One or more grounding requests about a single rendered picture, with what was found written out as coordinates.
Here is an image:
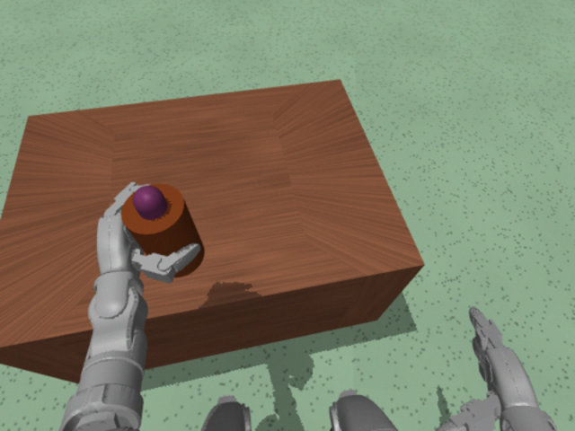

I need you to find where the bottle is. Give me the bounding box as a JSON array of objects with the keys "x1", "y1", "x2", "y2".
[{"x1": 121, "y1": 184, "x2": 205, "y2": 277}]

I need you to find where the right robot arm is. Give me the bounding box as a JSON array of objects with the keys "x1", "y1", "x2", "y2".
[{"x1": 500, "y1": 406, "x2": 557, "y2": 431}]

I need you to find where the right robot hand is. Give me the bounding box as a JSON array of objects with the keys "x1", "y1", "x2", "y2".
[{"x1": 435, "y1": 307, "x2": 539, "y2": 431}]

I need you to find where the left robot hand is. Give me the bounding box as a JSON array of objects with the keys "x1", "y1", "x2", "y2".
[{"x1": 96, "y1": 182, "x2": 200, "y2": 284}]

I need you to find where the left robot arm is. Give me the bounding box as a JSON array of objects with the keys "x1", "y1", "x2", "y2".
[{"x1": 58, "y1": 270, "x2": 148, "y2": 431}]

